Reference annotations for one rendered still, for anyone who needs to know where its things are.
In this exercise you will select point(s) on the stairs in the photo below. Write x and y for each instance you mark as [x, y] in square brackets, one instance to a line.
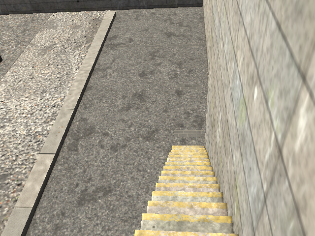
[188, 200]

